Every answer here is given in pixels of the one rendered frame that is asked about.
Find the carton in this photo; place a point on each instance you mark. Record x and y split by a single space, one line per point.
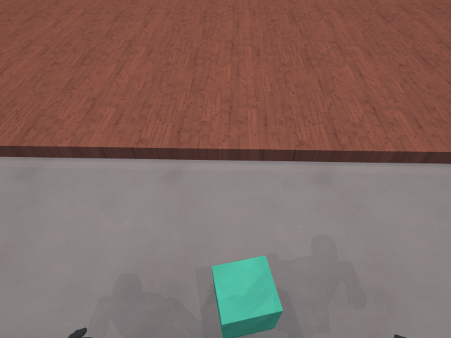
246 297

